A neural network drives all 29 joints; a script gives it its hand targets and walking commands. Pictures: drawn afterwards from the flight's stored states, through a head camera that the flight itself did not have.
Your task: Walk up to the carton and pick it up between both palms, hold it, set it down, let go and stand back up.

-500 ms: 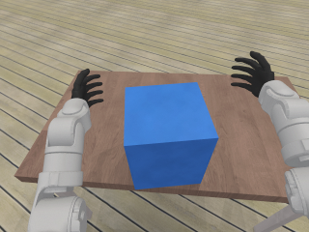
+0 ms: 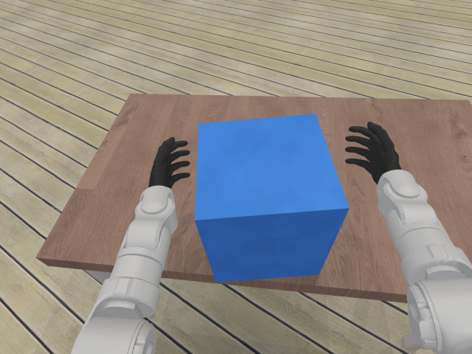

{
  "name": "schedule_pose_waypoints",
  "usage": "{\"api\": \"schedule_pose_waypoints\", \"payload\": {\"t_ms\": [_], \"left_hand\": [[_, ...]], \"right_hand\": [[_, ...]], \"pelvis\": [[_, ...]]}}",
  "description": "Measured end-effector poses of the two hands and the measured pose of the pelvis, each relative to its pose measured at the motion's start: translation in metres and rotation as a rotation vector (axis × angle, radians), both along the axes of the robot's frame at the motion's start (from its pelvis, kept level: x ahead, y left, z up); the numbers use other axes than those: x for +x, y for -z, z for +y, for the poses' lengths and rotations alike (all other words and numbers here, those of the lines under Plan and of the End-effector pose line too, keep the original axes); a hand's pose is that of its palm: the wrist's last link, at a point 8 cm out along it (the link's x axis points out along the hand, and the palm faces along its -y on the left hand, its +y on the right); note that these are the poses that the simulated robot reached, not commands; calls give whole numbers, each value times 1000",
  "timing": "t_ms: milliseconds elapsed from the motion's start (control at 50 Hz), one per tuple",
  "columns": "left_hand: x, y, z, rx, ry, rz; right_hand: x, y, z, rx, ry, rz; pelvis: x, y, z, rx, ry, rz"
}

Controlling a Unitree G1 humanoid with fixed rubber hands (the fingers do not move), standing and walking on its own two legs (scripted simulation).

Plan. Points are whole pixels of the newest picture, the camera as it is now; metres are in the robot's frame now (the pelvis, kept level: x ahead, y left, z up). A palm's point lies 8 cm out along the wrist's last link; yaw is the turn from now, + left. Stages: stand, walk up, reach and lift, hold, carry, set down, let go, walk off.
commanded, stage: reach and lift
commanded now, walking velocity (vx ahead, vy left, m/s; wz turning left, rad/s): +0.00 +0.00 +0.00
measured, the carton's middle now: (262, 203) +0.40 +0.01 +0.01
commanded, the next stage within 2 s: none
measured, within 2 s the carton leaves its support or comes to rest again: neither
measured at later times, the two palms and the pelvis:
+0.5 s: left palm (172, 188) +0.39 +0.17 +0.06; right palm (359, 169) +0.44 -0.17 +0.06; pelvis +0.00 +0.00 -0.01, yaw +0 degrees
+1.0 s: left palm (178, 192) +0.38 +0.16 +0.06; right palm (348, 177) +0.43 -0.15 +0.06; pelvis -0.01 -0.01 -0.01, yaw +0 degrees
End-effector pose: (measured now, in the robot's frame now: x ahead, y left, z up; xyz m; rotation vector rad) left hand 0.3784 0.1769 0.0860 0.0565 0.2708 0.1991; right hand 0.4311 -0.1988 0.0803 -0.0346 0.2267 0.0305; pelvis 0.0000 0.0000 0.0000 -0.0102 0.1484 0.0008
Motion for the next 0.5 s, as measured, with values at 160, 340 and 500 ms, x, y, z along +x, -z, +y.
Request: {"api": "schedule_pose_waypoints", "payload": {"t_ms": [160, 340, 500], "left_hand": [[-5, 42, -2, -53, -35, 6], [-4, 38, 12, -17, -79, -53], [7, 22, -10, -23, -19, -58]], "right_hand": [[-7, 12, -2, -66, -3, 39], [4, 25, 36, 24, -24, 28], [11, 17, 34, 24, 7, 12]], "pelvis": [[1, 2, -10, 8, 17, 36], [1, 6, -4, -2, 2, 86], [2, 6, -1, -12, -1, 76]]}}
